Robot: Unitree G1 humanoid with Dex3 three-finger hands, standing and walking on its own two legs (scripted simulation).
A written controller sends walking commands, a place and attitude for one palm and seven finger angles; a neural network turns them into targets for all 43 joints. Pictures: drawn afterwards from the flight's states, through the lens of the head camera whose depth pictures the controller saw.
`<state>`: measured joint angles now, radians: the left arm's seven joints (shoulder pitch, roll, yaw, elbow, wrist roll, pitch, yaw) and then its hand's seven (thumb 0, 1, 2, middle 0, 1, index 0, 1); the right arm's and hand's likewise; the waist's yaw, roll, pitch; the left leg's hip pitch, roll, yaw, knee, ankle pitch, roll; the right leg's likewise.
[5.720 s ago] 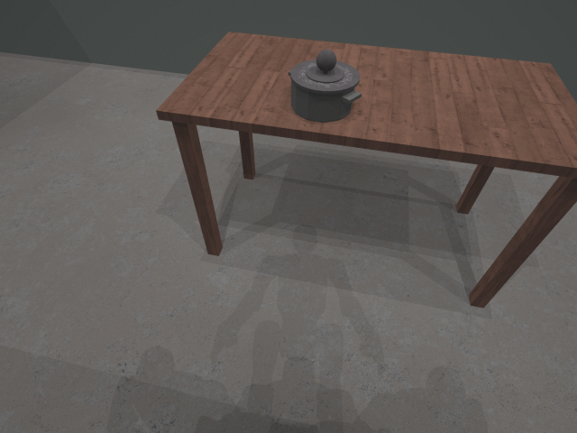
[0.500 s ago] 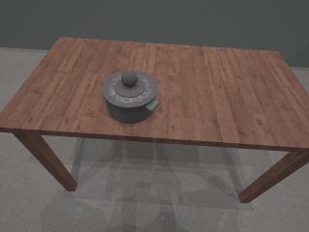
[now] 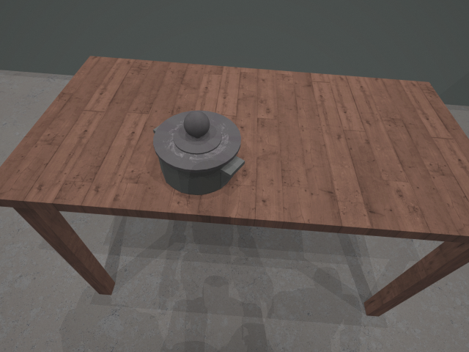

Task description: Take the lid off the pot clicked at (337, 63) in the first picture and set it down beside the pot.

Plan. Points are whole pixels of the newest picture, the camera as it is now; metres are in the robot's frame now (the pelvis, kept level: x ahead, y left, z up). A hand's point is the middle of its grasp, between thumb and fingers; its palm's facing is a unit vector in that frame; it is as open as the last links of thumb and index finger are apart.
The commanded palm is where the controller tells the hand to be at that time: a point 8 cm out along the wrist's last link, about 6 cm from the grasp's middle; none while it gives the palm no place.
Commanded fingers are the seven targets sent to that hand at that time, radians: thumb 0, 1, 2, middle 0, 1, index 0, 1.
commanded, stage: shuffle to correct the standing spot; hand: left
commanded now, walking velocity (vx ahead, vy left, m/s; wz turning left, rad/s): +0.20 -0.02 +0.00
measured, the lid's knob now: (196, 124) +0.52 +0.12 +0.09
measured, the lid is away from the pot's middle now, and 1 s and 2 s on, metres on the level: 0.00 0.00 0.00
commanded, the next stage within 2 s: come to a stop and stand still in 0.10 s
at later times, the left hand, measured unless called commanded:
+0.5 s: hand out of the picture +0.12 +0.17 -0.18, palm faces +0.09 -0.98 -0.20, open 7.3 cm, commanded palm none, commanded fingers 0.00 0.90 0.90 -0.20 -0.30 -0.20 -0.30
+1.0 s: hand out of the picture +0.08 +0.19 -0.17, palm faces +0.07 -0.98 -0.18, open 7.3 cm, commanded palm none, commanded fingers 0.00 0.90 0.90 -0.20 -0.30 -0.20 -0.30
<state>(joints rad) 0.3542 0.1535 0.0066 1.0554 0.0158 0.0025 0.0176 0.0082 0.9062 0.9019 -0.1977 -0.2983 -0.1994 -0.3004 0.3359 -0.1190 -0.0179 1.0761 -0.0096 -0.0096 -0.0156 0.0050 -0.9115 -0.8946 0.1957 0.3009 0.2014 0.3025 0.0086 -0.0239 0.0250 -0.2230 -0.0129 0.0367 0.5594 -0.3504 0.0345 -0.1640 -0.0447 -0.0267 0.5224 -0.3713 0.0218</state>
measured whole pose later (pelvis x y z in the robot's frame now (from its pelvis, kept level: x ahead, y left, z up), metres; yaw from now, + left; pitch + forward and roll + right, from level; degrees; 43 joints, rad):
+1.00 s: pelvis +0.07 +0.01 +0.01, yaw +2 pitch +0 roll +0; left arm 0.29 0.18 0.00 1.00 0.01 0.01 0.04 0.01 0.92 0.90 -0.20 -0.30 -0.20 -0.30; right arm 0.20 -0.15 -0.01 1.02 0.00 -0.01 -0.03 -0.01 -0.94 -0.89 0.20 0.30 0.20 0.30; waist 0.02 -0.04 0.04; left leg -0.15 -0.03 0.08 0.41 -0.26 0.06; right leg -0.13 -0.05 -0.06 0.40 -0.26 0.03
